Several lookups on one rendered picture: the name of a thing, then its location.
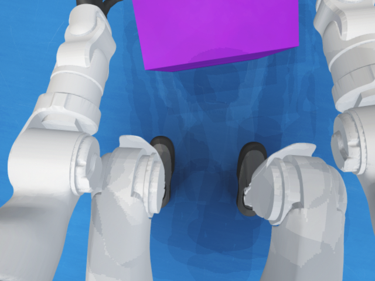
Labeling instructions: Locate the carton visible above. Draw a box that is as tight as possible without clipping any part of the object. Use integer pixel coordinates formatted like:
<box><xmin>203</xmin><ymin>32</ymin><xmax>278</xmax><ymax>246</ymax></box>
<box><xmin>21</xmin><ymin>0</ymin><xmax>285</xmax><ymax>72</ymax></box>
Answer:
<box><xmin>132</xmin><ymin>0</ymin><xmax>299</xmax><ymax>72</ymax></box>

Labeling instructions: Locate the robot left forearm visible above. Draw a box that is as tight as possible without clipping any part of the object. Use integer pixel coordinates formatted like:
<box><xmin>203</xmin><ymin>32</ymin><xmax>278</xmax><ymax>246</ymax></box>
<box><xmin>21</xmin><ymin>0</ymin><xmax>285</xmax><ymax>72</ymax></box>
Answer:
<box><xmin>8</xmin><ymin>4</ymin><xmax>116</xmax><ymax>182</ymax></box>

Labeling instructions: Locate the robot right forearm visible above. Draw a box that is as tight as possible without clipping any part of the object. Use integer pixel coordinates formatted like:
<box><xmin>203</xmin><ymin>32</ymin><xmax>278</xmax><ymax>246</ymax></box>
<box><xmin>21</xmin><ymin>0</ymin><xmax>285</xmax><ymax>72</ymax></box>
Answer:
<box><xmin>313</xmin><ymin>0</ymin><xmax>375</xmax><ymax>113</ymax></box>

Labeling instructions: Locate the robot right shin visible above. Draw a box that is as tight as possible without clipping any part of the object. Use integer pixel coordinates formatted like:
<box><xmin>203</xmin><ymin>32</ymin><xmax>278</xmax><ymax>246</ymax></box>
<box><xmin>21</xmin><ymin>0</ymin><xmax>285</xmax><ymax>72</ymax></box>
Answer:
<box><xmin>244</xmin><ymin>143</ymin><xmax>347</xmax><ymax>218</ymax></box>

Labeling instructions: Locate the robot right upper arm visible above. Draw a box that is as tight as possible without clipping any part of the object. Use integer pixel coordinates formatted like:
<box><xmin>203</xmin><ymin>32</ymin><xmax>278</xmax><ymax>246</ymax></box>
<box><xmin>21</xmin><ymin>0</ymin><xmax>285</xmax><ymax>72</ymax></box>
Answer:
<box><xmin>330</xmin><ymin>105</ymin><xmax>375</xmax><ymax>236</ymax></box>

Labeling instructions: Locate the robot left foot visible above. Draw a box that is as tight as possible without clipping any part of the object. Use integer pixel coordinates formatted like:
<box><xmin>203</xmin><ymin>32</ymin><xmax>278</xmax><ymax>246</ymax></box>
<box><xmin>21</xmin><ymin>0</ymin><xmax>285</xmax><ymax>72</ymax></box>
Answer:
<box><xmin>150</xmin><ymin>136</ymin><xmax>175</xmax><ymax>208</ymax></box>

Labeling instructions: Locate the robot left upper arm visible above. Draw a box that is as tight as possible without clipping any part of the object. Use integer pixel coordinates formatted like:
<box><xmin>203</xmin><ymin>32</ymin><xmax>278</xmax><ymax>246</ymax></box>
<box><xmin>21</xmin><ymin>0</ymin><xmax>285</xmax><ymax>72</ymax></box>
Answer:
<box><xmin>0</xmin><ymin>128</ymin><xmax>103</xmax><ymax>281</ymax></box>

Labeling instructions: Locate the robot left hand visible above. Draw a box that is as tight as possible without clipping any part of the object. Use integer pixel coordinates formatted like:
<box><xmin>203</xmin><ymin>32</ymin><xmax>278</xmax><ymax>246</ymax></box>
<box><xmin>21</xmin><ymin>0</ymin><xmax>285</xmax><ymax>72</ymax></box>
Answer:
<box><xmin>76</xmin><ymin>0</ymin><xmax>123</xmax><ymax>18</ymax></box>

